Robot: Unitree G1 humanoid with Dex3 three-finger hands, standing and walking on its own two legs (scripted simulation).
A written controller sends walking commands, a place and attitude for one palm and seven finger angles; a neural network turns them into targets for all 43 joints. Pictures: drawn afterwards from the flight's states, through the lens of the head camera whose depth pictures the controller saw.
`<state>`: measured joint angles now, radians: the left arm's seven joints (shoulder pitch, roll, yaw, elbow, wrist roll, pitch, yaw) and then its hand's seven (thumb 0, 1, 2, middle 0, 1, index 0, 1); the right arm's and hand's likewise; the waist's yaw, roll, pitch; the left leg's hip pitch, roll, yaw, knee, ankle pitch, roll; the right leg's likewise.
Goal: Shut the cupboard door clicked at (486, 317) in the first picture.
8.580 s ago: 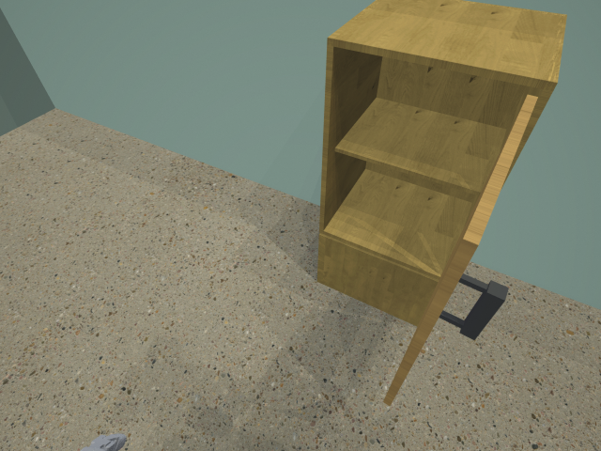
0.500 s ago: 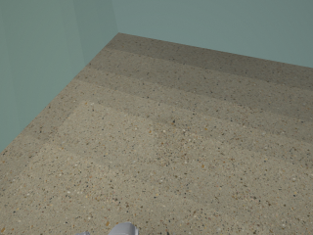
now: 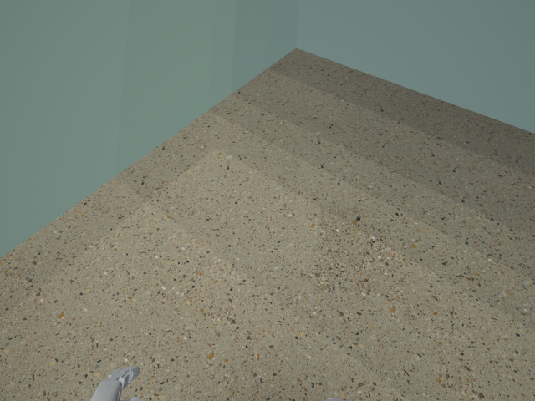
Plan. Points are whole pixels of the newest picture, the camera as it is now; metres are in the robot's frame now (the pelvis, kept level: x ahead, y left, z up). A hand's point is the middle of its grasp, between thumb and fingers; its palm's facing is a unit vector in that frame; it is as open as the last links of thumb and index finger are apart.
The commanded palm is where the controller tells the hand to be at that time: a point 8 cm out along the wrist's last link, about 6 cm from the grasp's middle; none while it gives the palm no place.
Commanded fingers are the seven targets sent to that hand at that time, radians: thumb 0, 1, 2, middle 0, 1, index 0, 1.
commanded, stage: walk to a spot facing it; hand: left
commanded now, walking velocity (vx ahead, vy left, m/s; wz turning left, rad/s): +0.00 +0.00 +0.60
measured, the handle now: out of the picture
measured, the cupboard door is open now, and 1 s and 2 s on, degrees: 86 86 86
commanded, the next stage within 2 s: none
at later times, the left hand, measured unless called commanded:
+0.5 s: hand out of the picture -0.05 +0.22 -0.18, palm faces +0.36 -0.90 -0.25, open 7.4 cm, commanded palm none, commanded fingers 0.00 0.90 0.90 -0.20 -0.30 -0.20 -0.30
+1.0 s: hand out of the picture +0.01 +0.23 -0.14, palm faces +0.54 -0.79 -0.30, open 7.4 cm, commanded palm none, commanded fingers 0.00 0.90 0.90 -0.20 -0.30 -0.20 -0.30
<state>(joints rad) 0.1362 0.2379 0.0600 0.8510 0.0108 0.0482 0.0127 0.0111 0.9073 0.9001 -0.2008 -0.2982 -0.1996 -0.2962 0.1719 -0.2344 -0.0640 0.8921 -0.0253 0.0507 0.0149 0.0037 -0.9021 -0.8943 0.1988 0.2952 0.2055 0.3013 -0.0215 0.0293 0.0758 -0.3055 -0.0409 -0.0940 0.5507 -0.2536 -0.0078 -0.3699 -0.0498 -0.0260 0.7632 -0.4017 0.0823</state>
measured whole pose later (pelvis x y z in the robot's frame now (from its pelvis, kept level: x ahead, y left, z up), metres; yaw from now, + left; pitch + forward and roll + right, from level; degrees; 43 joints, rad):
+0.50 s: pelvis -0.01 +0.01 -0.01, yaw +20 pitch +1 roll +0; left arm 0.27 0.24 0.05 0.90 0.03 0.04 0.01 0.01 0.90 0.90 -0.21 -0.30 -0.21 -0.30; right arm 0.13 -0.26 -0.07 0.89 -0.01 0.05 0.04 0.01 -0.91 -0.90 0.19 0.29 0.20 0.30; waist 0.02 -0.03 0.10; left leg -0.29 0.02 0.09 0.61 -0.31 -0.01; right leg -0.27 -0.21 -0.30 0.69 -0.38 0.04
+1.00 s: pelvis +0.01 -0.01 +0.00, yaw +35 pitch +1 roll +0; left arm 0.11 0.20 0.04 0.83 0.01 0.02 0.02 0.01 0.91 0.90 -0.20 -0.30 -0.20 -0.30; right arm 0.23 -0.25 -0.08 0.92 -0.01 0.06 0.01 0.00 -0.90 -0.89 0.20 0.30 0.21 0.30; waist -0.04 0.06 0.07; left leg -0.36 -0.07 -0.15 0.68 -0.36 -0.02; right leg -0.28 -0.02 -0.05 0.58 -0.32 0.01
